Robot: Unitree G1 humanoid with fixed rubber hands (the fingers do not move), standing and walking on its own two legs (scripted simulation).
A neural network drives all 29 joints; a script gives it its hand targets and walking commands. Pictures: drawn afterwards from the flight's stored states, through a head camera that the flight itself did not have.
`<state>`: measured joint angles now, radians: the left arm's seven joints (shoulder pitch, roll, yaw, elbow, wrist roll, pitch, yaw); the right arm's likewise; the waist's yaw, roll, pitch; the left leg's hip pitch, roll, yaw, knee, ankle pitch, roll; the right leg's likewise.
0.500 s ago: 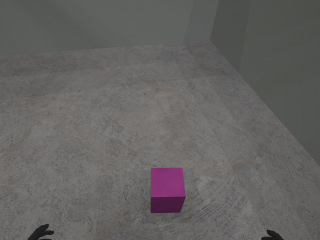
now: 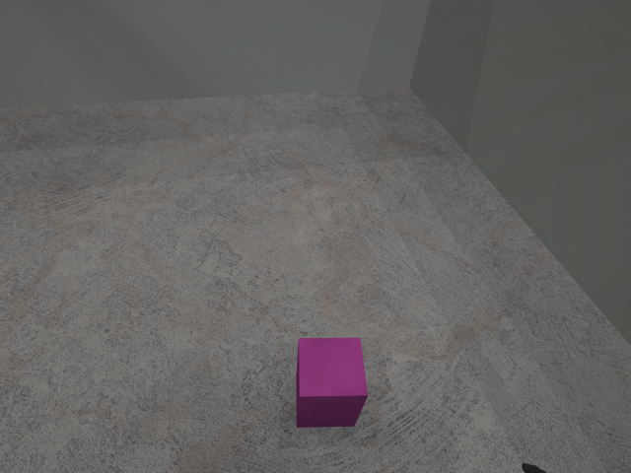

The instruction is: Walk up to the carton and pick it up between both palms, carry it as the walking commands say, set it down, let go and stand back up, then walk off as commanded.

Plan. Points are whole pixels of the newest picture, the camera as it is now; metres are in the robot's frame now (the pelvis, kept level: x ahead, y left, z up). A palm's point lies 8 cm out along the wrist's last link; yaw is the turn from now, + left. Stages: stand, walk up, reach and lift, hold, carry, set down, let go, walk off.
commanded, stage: walk up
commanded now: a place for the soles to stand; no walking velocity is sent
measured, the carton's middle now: (327, 383) +0.51 -0.08 -0.66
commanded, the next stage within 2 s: stand in 1.56 s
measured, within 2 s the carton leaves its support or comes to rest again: neither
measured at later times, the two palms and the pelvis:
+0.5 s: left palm (118, 469) +0.17 +0.25 -0.11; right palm out of the picture +0.08 -0.44 -0.10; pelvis +0.05 -0.08 -0.03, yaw +0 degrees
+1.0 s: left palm (145, 428) +0.22 +0.23 -0.10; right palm (562, 377) +0.30 -0.40 -0.09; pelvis +0.13 -0.09 -0.01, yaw +2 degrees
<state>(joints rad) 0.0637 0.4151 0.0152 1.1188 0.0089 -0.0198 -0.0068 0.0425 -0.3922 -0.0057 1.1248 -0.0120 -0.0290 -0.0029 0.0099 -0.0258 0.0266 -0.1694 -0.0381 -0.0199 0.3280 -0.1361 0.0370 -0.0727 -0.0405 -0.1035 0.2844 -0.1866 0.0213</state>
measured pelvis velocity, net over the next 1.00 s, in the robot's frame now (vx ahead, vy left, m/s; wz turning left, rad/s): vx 0.13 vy -0.09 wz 0.04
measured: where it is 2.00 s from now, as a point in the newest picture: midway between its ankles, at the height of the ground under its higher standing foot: outside the picture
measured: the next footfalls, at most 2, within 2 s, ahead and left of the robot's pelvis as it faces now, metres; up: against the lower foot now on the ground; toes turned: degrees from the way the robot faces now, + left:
right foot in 0.44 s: +0.15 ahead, -0.22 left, +0.00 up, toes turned +4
left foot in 0.70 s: +0.17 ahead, +0.02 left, +0.00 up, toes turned -8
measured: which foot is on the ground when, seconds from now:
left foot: down 0.00-0.46, up 0.48-0.68, down 0.70-1.00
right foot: down 0.00-0.14, up 0.16-0.42, down 0.44-1.00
